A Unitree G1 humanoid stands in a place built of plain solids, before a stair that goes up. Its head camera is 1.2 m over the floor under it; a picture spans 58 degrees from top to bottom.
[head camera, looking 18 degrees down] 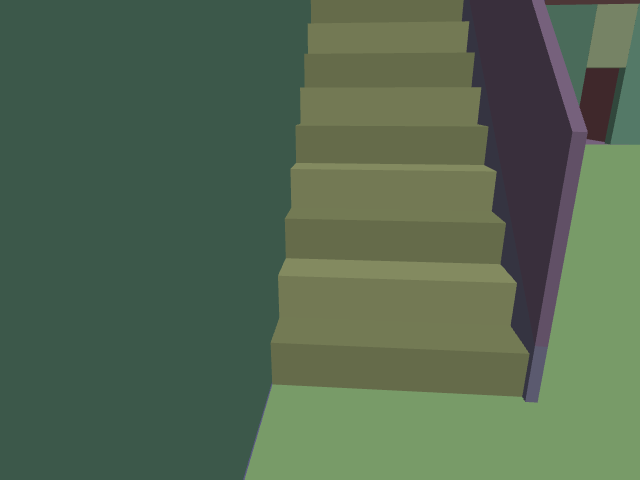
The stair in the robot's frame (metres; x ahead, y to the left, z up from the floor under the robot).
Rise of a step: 0.21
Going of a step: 0.23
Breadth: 1.08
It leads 5 degrees to the right of straight ahead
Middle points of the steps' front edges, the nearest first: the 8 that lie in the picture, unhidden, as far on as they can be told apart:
1.58 -0.32 0.21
1.81 -0.34 0.42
2.04 -0.36 0.64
2.28 -0.38 0.85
2.51 -0.40 1.06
2.74 -0.41 1.27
2.97 -0.43 1.48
3.20 -0.45 1.69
